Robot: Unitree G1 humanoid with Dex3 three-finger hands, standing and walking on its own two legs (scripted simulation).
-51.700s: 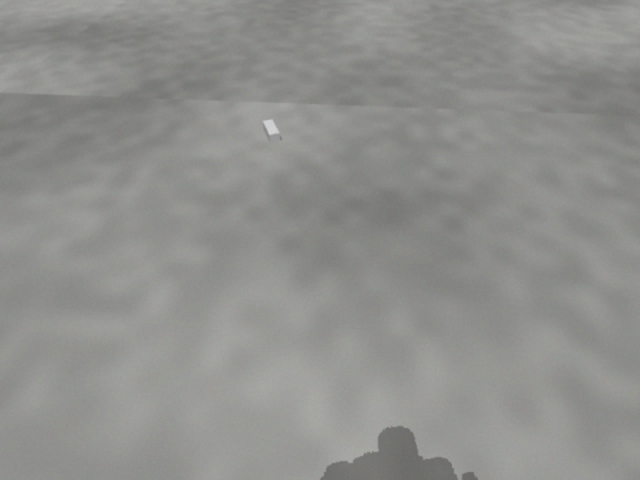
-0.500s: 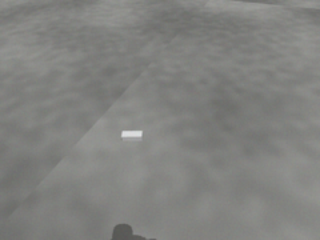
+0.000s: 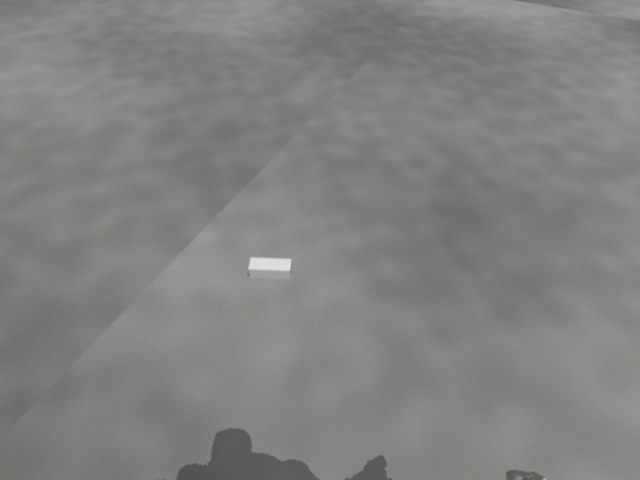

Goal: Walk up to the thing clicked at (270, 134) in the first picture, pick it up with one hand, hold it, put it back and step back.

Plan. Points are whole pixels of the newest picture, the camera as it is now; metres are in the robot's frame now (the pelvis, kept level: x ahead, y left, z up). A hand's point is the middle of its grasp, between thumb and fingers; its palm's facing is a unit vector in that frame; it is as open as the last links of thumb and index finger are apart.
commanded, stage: step back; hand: left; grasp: from above
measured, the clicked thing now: (270, 268) +1.01 +0.18 -0.74
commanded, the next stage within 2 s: stand in 0.06 s
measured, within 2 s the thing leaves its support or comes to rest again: neither
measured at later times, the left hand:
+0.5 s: hand out of the picture +0.07 +0.25 -0.15, palm faces -0.03 -0.94 -0.34, open 7.4 cm
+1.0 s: hand out of the picture +0.07 +0.25 -0.15, palm faces -0.04 -0.94 -0.34, open 7.4 cm
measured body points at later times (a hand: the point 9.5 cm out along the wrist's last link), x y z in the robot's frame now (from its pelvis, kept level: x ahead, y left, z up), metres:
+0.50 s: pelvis -0.01 +0.00 +0.01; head +0.00 +0.00 +0.46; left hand +0.07 +0.30 -0.12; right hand +0.08 -0.30 -0.12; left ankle +0.04 +0.13 -0.73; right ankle -0.02 -0.13 -0.73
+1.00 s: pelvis +0.00 +0.00 +0.01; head +0.01 +0.00 +0.46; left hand +0.08 +0.30 -0.12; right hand +0.07 -0.30 -0.12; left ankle +0.04 +0.13 -0.73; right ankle -0.02 -0.13 -0.73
